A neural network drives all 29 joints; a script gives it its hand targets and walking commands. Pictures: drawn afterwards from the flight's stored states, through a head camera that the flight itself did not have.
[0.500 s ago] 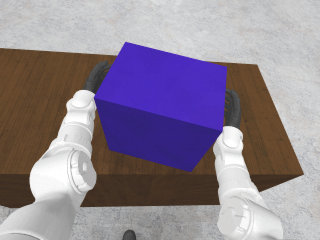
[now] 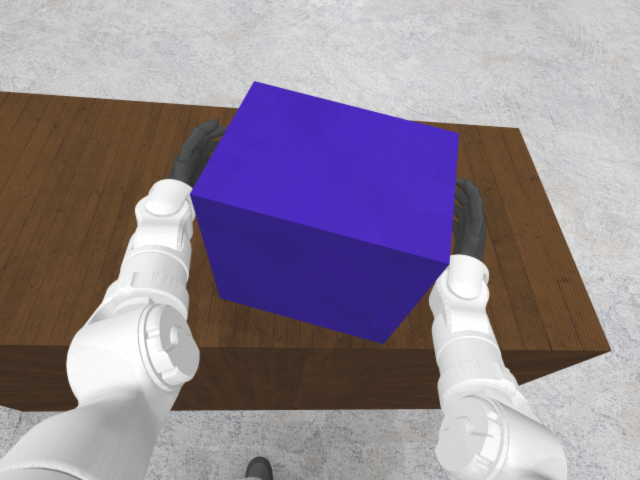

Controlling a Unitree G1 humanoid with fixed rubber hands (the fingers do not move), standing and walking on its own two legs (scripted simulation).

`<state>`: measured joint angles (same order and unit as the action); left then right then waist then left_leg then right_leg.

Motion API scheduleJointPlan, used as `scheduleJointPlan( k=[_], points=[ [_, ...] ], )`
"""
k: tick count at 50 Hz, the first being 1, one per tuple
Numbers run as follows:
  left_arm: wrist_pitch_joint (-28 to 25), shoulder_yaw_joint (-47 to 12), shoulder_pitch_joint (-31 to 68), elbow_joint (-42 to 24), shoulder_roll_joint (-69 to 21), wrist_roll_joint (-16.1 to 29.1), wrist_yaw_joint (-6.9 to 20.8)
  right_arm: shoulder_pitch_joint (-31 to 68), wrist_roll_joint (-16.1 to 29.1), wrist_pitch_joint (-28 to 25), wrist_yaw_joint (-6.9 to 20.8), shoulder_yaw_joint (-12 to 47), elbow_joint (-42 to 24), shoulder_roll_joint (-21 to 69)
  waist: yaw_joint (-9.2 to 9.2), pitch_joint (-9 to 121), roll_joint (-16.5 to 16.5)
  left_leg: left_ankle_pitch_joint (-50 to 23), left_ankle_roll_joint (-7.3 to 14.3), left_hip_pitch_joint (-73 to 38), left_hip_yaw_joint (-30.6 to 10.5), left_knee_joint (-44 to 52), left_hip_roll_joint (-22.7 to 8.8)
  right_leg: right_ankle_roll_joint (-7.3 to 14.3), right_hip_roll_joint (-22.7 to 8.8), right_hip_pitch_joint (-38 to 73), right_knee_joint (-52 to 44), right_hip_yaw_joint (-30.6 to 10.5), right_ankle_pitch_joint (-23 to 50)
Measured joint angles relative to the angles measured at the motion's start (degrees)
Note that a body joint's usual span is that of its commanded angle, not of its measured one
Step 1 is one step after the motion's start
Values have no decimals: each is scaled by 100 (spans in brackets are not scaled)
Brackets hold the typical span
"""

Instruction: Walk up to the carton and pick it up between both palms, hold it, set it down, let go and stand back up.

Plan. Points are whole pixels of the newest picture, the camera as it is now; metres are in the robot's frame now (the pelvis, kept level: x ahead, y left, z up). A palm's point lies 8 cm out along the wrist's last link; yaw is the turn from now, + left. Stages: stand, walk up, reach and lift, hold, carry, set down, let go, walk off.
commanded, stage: set down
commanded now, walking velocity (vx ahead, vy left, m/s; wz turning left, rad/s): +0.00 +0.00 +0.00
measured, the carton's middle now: (325, 225) +0.44 +0.00 -0.01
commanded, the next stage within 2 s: none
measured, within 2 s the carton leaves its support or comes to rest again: neither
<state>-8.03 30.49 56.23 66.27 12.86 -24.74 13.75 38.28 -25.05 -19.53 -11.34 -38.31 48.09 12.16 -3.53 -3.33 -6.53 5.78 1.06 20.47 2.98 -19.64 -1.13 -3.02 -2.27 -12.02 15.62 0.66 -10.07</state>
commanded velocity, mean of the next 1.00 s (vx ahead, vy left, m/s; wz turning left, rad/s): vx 0.00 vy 0.00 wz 0.00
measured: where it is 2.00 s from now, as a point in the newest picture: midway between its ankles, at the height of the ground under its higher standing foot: outside the picture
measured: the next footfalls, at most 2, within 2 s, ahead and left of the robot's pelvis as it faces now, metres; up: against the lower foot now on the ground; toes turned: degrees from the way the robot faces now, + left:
none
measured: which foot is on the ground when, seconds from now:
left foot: down 0.00-1.00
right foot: down 0.00-1.00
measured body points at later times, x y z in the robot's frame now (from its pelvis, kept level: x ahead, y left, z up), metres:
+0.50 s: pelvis +0.00 +0.01 -0.02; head +0.09 +0.05 +0.42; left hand +0.49 +0.18 +0.04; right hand +0.40 -0.18 +0.02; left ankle +0.04 +0.10 -0.75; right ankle -0.03 -0.15 -0.75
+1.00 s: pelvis -0.03 +0.02 -0.03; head +0.03 +0.07 +0.41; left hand +0.49 +0.22 +0.11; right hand +0.40 -0.21 +0.11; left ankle +0.04 +0.10 -0.75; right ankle -0.03 -0.15 -0.75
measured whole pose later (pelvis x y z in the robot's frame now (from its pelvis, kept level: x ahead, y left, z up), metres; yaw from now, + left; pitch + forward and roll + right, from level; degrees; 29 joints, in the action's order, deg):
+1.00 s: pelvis -0.03 +0.02 -0.03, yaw +0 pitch +17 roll -4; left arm -10.7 -21.0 70.5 90.4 29.2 27.5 6.1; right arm 58.1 21.0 -3.5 -11.3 0.4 70.1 -10.0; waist -12.3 11.7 -0.4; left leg 9.8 3.0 44.1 1.7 -36.5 -1.9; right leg -3.4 -1.7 -34.4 31.0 1.3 -13.8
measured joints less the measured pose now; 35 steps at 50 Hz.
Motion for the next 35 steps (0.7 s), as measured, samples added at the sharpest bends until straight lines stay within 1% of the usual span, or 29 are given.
scheduleJointPlan(
  k=[5,7,8,10,13,16,18,22,26,30,35],
  points=[
    [-44,-30,15,23,23,23,-16,22,56,-31,-39,59,100,-55,7,-30,-15,18,-5,2,5,-34,-9,4,7,-7,41,-5,-21],
    [-73,-159,3,77,90,144,-63,49,137,13,-72,187,276,-147,-25,-16,-3,32,-4,43,1,-69,-12,3,8,-47,75,-2,-34],
    [-88,-332,-21,137,159,294,-140,64,233,59,-86,325,437,-226,-60,29,12,43,-4,105,-2,-103,-15,3,11,-105,104,1,-43],
    [-149,-905,-82,338,364,836,-398,105,623,145,-170,747,863,-416,-153,203,74,87,-7,343,-12,-230,-38,11,30,-324,194,5,-70],
    [-343,-1844,-49,894,692,1913,-745,217,1379,269,-354,1438,1422,-596,-317,596,241,197,-7,930,-34,-542,-100,23,86,-864,410,13,-129],
    [-575,-2517,92,1434,920,2757,-872,340,2010,248,-507,1944,1655,-667,-464,1012,441,336,-12,1577,-74,-923,-166,22,145,-1456,691,30,-219],
    [-665,-2788,226,1696,992,3068,-885,471,2383,187,-589,2288,1793,-771,-515,1166,555,441,-15,1878,-102,-1177,-208,12,183,-1714,865,43,-286],
    [-706,-3121,450,1946,999,3361,-820,775,3098,140,-681,2880,2044,-1062,-546,1243,684,602,0,2160,-156,-1545,-243,-22,218,-1930,1127,76,-398],
    [-738,-3433,552,2068,974,3585,-805,1074,3637,199,-632,3233,2306,-1318,-557,1238,732,684,22,2276,-182,-1766,-243,-37,217,-2015,1306,94,-472],
    [-771,-3754,630,2216,1012,3885,-828,1284,4013,378,-511,3478,2449,-1523,-592,1253,759,707,68,2425,-194,-1918,-228,-57,203,-2163,1478,101,-511],
    [-782,-4115,721,2267,1160,4327,-878,1393,4246,660,-343,3606,2349,-1733,-657,1370,730,652,110,2638,-176,-1983,-198,-78,169,-2417,1632,84,-504]
  ],
)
